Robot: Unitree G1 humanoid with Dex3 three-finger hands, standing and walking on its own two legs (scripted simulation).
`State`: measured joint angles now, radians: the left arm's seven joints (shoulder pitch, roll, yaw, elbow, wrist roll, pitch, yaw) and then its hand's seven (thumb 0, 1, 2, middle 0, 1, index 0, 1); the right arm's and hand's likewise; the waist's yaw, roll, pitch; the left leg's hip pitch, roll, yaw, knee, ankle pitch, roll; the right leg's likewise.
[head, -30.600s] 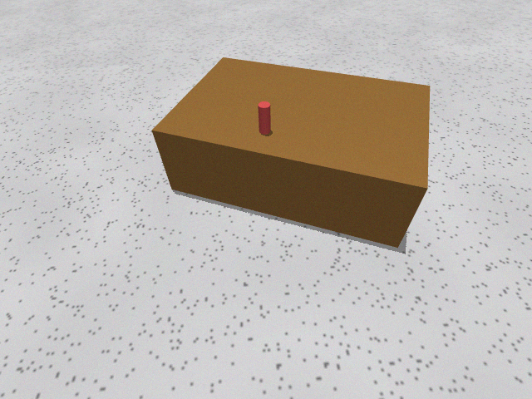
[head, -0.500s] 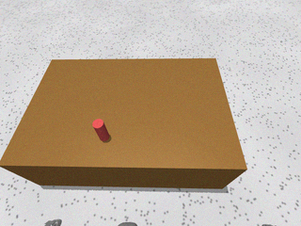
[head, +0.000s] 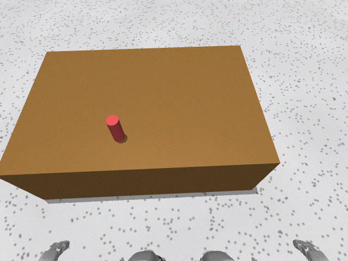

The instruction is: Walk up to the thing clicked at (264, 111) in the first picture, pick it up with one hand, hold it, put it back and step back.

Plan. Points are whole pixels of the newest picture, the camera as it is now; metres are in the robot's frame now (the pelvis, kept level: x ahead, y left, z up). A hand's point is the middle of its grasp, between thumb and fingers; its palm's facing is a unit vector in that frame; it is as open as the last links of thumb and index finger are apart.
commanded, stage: step back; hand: left
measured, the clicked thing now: (115, 129) +0.62 +0.27 -0.30
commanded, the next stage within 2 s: none
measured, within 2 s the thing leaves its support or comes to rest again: neither
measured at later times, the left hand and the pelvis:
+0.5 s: hand out of the picture +0.00 +0.28 -0.15, palm faces +0.07 -0.93 -0.36, open 7.4 cm; pelvis -0.12 +0.01 +0.00, yaw +4 degrees
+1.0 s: hand out of the picture -0.20 +0.22 -0.12, palm faces +0.00 -0.90 -0.43, open 7.4 cm; pelvis -0.27 -0.05 +0.00, yaw -2 degrees
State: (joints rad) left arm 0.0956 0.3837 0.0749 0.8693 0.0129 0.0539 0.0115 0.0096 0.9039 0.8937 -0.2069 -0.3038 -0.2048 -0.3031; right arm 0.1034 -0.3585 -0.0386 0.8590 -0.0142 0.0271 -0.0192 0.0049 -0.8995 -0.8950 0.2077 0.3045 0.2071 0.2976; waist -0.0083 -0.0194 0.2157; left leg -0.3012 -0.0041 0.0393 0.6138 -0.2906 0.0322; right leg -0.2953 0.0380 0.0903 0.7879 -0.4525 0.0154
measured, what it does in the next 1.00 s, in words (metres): walks backwards: right foot, then left foot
